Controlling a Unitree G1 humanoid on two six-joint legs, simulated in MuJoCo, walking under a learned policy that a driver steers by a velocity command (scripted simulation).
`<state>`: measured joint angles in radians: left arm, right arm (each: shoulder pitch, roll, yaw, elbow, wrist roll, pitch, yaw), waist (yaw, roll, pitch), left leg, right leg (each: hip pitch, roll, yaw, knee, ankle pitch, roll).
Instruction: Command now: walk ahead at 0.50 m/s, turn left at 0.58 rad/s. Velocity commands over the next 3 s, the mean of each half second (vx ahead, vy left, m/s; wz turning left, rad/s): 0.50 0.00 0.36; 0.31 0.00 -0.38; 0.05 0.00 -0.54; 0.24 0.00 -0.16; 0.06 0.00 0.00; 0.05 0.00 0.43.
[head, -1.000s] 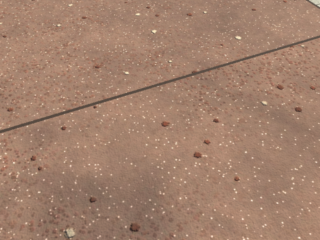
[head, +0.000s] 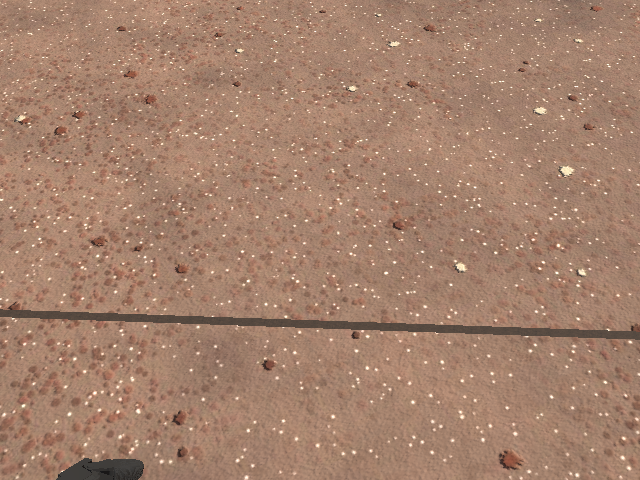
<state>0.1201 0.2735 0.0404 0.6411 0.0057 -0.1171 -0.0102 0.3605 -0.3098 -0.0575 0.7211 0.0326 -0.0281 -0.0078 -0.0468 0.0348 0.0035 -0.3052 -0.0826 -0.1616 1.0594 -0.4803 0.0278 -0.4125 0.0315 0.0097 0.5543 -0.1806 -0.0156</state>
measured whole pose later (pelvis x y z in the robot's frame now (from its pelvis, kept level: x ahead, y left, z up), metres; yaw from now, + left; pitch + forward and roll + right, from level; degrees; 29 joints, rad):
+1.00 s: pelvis +0.49 +0.07 -0.01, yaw -4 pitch +2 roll +1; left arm 0.14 0.30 0.06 0.67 0.00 -0.03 -0.04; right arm 0.17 -0.29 -0.06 0.75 0.00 -0.03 -0.02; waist 0.00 0.00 0.08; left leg -0.36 -0.02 0.01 1.19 -0.57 -0.04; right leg -0.49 0.06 0.00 0.58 -0.13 -0.09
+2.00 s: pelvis +0.64 +0.07 +0.02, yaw -25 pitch +2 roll +0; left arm 0.33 0.25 0.04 0.74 0.00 -0.02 0.01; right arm 0.18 -0.30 -0.05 0.75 0.00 -0.05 0.02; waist 0.03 0.04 0.02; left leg -0.56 0.06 0.02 0.80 -0.21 -0.04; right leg -0.06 0.03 0.02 0.30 -0.27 -0.03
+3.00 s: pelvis +0.76 +0.03 +0.01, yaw -9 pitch +2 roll -1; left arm 0.13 0.27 0.06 0.72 -0.02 -0.03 0.03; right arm 0.19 -0.29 -0.07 0.72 0.02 0.02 -0.03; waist -0.03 0.01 0.01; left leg -0.33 -0.10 -0.18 0.46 -0.17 0.06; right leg -0.35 0.03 0.09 0.67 -0.40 0.05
